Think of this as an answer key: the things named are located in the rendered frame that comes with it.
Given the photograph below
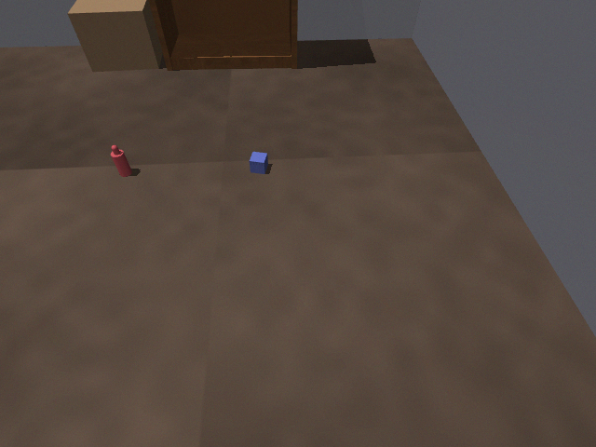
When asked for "bookshelf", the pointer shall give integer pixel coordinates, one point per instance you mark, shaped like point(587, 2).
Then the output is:
point(227, 34)

